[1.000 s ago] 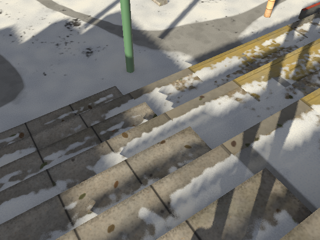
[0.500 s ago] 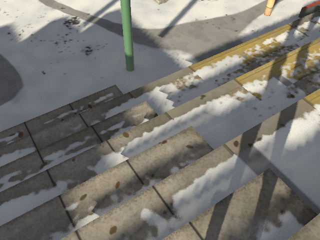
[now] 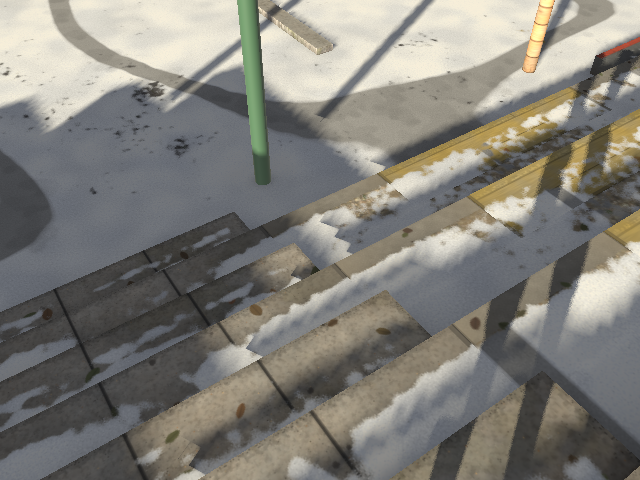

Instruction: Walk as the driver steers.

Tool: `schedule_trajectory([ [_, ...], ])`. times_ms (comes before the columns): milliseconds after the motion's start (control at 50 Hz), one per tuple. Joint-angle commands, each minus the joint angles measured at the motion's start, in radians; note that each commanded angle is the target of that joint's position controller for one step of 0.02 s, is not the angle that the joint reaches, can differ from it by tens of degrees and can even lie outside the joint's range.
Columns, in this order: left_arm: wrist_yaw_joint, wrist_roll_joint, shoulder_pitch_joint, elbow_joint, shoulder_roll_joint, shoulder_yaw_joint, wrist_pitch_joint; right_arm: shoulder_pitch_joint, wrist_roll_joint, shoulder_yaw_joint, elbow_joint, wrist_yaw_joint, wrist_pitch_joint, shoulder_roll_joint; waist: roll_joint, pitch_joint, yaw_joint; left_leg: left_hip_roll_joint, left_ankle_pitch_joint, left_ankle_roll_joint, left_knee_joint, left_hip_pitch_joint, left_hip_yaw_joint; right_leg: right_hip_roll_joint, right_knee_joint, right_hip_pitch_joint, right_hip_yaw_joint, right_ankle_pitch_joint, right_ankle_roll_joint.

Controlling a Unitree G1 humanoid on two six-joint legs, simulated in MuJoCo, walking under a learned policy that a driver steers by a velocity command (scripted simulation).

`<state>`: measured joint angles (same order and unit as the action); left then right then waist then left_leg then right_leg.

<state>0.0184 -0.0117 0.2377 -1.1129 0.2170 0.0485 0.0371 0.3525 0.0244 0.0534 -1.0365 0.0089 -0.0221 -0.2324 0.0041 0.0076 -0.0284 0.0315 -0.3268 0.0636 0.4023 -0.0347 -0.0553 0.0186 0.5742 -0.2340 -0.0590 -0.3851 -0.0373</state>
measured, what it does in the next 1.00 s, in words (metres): goes down: left foot 0.15 m lower, then right foot 0.06 m lower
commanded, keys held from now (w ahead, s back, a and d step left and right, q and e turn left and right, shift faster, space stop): w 0.56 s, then w+q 0.44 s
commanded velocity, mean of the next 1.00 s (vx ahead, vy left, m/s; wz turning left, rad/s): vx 0.45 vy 0.00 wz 0.14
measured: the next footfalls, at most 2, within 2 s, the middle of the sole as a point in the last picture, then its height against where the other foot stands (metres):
left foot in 0.64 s outside the picture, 0.15 m lower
right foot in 0.96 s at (389, 462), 0.06 m lower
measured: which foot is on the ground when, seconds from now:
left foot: down 0.00-0.12, up 0.14-0.62, down 0.64-1.00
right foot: down 0.00-0.64, up 0.66-0.94, down 0.96-1.00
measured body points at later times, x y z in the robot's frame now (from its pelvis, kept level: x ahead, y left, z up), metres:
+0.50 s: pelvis +0.20 -0.04 -0.04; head +0.21 -0.04 +0.41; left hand +0.08 +0.18 -0.19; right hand +0.33 -0.28 -0.17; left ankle +0.35 +0.10 -0.74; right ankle +0.06 -0.10 -0.74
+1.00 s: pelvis +0.49 -0.03 -0.21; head +0.50 -0.04 +0.24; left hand +0.66 +0.18 -0.31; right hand +0.42 -0.25 -0.35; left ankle +0.35 +0.05 -0.88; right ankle +0.63 -0.16 -0.88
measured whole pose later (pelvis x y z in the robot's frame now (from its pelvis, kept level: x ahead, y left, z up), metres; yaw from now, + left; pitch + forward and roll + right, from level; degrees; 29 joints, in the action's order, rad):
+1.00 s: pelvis +0.49 -0.03 -0.21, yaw +12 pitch +2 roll +0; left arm -0.06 -0.13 0.05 -0.83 0.17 -0.07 -0.06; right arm 0.54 0.05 0.00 -1.08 0.02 0.17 -0.15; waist -0.02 -0.04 -0.15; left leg 0.15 -0.70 0.08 0.92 -0.25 0.17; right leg 0.05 0.94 -0.69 0.03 0.00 -0.02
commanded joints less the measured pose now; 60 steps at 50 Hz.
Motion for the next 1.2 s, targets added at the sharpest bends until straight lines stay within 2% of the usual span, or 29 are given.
schedule_trajectory([
  [20, -0.009, 0.002, -0.122, 0.077, 0.077, 0.017, -0.037, 0.054, 0.003, 0.039, 0.010, 0.007, 0.017, -0.148, -0.123, 0.187, -0.019, -0.299, -0.309, 0.169, -0.283, -0.078, 0.352, 0.012, 0.043, -0.193, -0.010, 0.022, -0.021],
  [100, -0.021, -0.003, 0.095, 0.002, 0.062, 0.025, -0.047, -0.030, 0.000, 0.040, 0.040, 0.009, 0.024, -0.143, -0.057, 0.138, 0.102, -0.216, -0.286, 0.128, -0.112, -0.316, 0.221, -0.030, -0.054, 0.153, -0.036, 0.055, -0.041],
  [140, -0.014, -0.014, 0.308, -0.058, 0.161, 0.055, -0.054, -0.080, 0.001, 0.018, 0.097, -0.002, 0.031, -0.062, 0.254, 0.095, 0.184, -0.002, -0.226, 0.033, 0.362, -0.585, -0.015, 0.186, -0.303, 0.369, 0.390, -0.305, -0.137],
  [160, -0.018, -0.008, 0.351, -0.066, 0.188, 0.055, -0.059, -0.086, 0.024, 0.031, 0.104, -0.003, 0.030, -0.102, 0.239, 0.099, 0.177, 0.034, -0.312, 0.035, 0.610, -0.696, 0.033, 0.314, -0.390, 0.364, 0.632, -0.371, -0.206],
  [200, -0.015, -0.005, 0.195, -0.003, 0.152, 0.037, -0.076, -0.024, 0.010, 0.026, 0.073, -0.018, 0.041, -0.087, 0.047, 0.137, 0.072, -0.061, -0.108, 0.032, 0.683, -0.682, 0.126, 0.286, -0.391, 0.240, 0.509, -0.227, -0.213],
  [340, 0.007, -0.001, 0.236, -0.022, 0.073, 0.002, -0.135, -0.096, 0.009, 0.034, 0.073, -0.035, 0.020, -0.073, 0.051, 0.097, 0.013, -0.090, 0.301, -0.031, 0.504, -0.607, 0.116, 0.128, -0.272, 0.165, 0.156, 0.414, -0.147],
  [460, 0.028, -0.011, 0.249, -0.003, 0.040, -0.022, -0.119, -0.271, 0.027, 0.009, 0.131, -0.070, 0.032, -0.021, 0.040, 0.098, 0.062, -0.059, 0.725, -0.011, 0.261, -0.430, 0.037, 0.076, -0.063, -0.061, 0.106, 0.298, -0.136],
  [560, 0.019, -0.037, 0.295, 0.008, 0.065, -0.020, -0.108, -0.324, 0.000, 0.000, 0.152, -0.056, 0.042, -0.025, 0.023, 0.171, 0.119, -0.035, 0.608, 0.003, 0.164, -0.362, -0.024, 0.098, 0.152, -0.063, 0.151, 0.301, -0.149],
  [580, 0.020, -0.048, 0.293, 0.005, 0.080, -0.017, -0.103, -0.256, -0.005, 0.008, 0.125, -0.042, 0.047, -0.043, 0.003, 0.153, 0.099, -0.027, 0.539, 0.008, 0.104, -0.326, -0.032, 0.093, 0.267, 0.006, 0.134, 0.431, -0.155],
  [600, -0.062, -0.172, 0.443, -0.062, 0.030, -0.067, -0.125, 0.013, 0.098, 0.006, 0.051, -0.047, 0.080, -0.081, -0.066, 0.083, -0.027, -0.107, 0.538, 0.017, 0.074, -0.096, 0.091, 0.093, 0.433, -0.012, 0.163, 0.491, -0.108],
  [620, -0.103, -0.125, 0.246, -0.017, 0.090, -0.042, -0.128, 0.263, 0.090, 0.041, -0.039, -0.046, 0.083, -0.135, -0.068, 0.116, -0.175, -0.111, 0.523, 0.052, -0.108, -0.032, 0.053, 0.078, 0.674, -0.017, 0.156, 0.492, -0.112],
  [640, -0.146, -0.127, 0.212, -0.019, 0.134, -0.018, -0.133, 0.581, 0.113, 0.067, -0.142, -0.040, 0.085, -0.160, -0.287, 0.008, -0.290, -0.085, 0.598, 0.143, -0.089, 0.313, 0.034, -0.092, 1.203, -0.237, 0.116, 0.184, -0.082],
  [660, -0.182, -0.099, 0.454, -0.035, -0.044, -0.045, -0.139, 0.544, 0.099, 0.057, -0.110, -0.063, 0.089, -0.226, -0.272, -0.288, -0.109, -0.246, 1.067, 0.371, 0.289, 0.691, 0.370, -0.214, 1.478, -0.570, 0.226, -0.337, -0.034],
  [680, -0.173, -0.066, 0.298, 0.067, 0.022, -0.035, -0.158, 0.545, 0.101, 0.065, -0.117, -0.086, 0.103, -0.247, -0.166, -0.200, -0.157, -0.312, 1.137, 0.446, 0.235, 0.726, 0.555, -0.217, 1.576, -0.858, 0.234, -0.341, -0.011],
  [700, -0.152, -0.036, 0.120, 0.223, 0.083, -0.040, -0.176, 0.327, 0.058, 0.073, -0.062, -0.096, 0.136, -0.273, -0.171, -0.070, -0.139, -0.493, 0.544, 0.511, 0.110, 0.702, 0.807, -0.124, 1.555, -1.253, 0.242, -0.305, 0.043],
  [740, -0.079, -0.067, 0.148, 0.197, 0.084, -0.045, -0.148, 0.069, 0.079, -0.010, -0.048, -0.104, 0.137, -0.012, 0.210, 0.093, 0.017, -0.397, 0.176, 0.363, -0.031, 0.104, 0.623, 0.051, 1.308, -1.090, 0.275, 0.079, -0.029],
  [760, -0.060, -0.076, 0.218, 0.167, 0.022, -0.070, -0.123, -0.043, 0.101, -0.053, -0.006, -0.085, 0.135, 0.076, 0.125, 0.158, 0.102, -0.335, 0.236, 0.341, -0.105, -0.303, 0.568, 0.154, 1.071, -0.863, 0.315, 0.303, -0.036],
  [800, -0.065, -0.110, 0.090, 0.238, -0.010, -0.089, -0.104, -0.190, 0.054, -0.073, 0.077, -0.050, 0.178, 0.096, 0.033, 0.114, 0.085, -0.053, 0.142, 0.256, -0.071, -0.834, 0.239, 0.149, 0.503, -0.354, 0.132, 0.569, -0.034],
  [840, -0.073, -0.085, -0.066, 0.303, -0.038, -0.112, -0.099, -0.029, 0.044, -0.064, 0.010, -0.048, 0.202, -0.051, -0.031, 0.039, 0.059, -0.001, 0.134, 0.217, -0.071, -0.948, 0.239, 0.112, 0.445, -0.043, 0.006, 0.588, 0.052],
  [880, -0.088, -0.115, 0.103, 0.259, 0.019, -0.107, -0.092, 0.075, 0.056, -0.039, 0.028, -0.066, 0.203, -0.170, -0.024, 0.033, 0.084, -0.017, 0.336, 0.213, 0.102, -0.857, 0.279, 0.028, 0.530, 0.032, -0.044, 0.497, 0.067],
  [940, -0.065, -0.110, -0.231, 0.365, 0.079, -0.098, -0.096, 0.375, 0.038, -0.038, -0.078, -0.013, 0.200, -0.061, -0.043, 0.068, -0.114, -0.158, 0.287, 0.231, 0.399, 0.071, 0.576, 0.071, 0.229, -0.811, 0.156, 0.344, 0.073],
  [1000, -0.083, -0.108, -0.566, 0.424, 0.051, -0.077, -0.134, 0.905, 0.018, -0.040, -0.237, 0.053, 0.164, 0.073, -0.036, 0.010, -0.366, -0.043, 0.354, 0.163, 0.560, 0.579, 0.657, 0.011, 0.147, -1.235, 0.120, 0.183, 0.022],
  [1040, -0.095, -0.108, -0.607, 0.457, -0.066, -0.101, -0.158, 0.743, 0.034, -0.053, -0.202, 0.038, 0.139, 0.120, -0.138, 0.062, -0.282, 0.003, 0.421, 0.146, 0.509, 0.286, 0.679, -0.005, 0.192, -1.007, 0.088, 0.197, 0.003],
  [1080, -0.093, -0.068, -0.525, 0.430, -0.047, -0.102, -0.143, 0.439, 0.015, -0.037, -0.095, -0.003, 0.142, 0.039, 0.034, 0.076, -0.182, 0.069, 0.208, 0.113, 0.398, -0.244, 0.516, -0.030, -0.015, -0.364, 0.019, 0.605, 0.020],
  [1100, -0.104, -0.054, -0.365, 0.406, -0.061, -0.101, -0.135, 0.303, 0.045, -0.032, -0.065, -0.033, 0.143, -0.002, 0.016, 0.038, -0.060, 0.116, 0.248, 0.070, 0.454, -0.585, 0.454, -0.025, 0.003, 0.164, 0.037, 0.599, 0.005],
  [1120, -0.093, -0.025, -0.034, 0.326, -0.009, -0.075, -0.140, 0.237, 0.030, -0.025, -0.050, -0.068, 0.144, -0.030, 0.144, -0.025, 0.141, 0.158, 0.327, 0.014, 0.637, -0.912, 0.384, 0.013, -0.053, 0.655, 0.070, 0.634, -0.013],
  [1140, -0.077, -0.006, 0.255, 0.240, 0.056, -0.044, -0.136, 0.145, -0.002, -0.021, -0.006, -0.085, 0.148, -0.056, 0.095, -0.114, 0.257, 0.123, 0.318, -0.005, 0.784, -0.949, 0.337, 0.091, -0.149, 0.837, 0.153, 0.573, -0.023],
  [1180, -0.038, -0.046, 0.430, 0.126, 0.115, -0.007, -0.132, 0.083, 0.018, -0.055, -0.011, -0.094, 0.153, 0.085, 0.062, -0.045, 0.255, 0.072, -0.106, 0.011, 1.117, -0.906, 0.271, 0.250, -0.237, 0.722, 0.338, 0.472, -0.108],
  [1200, -0.030, -0.065, 0.344, 0.146, 0.076, -0.016, -0.123, 0.073, 0.046, -0.030, -0.007, -0.087, 0.160, 0.045, 0.031, 0.077, 0.229, 0.021, -0.082, 0.038, 1.097, -0.865, 0.255, 0.260, -0.264, 0.522, 0.291, 0.440, -0.126],
])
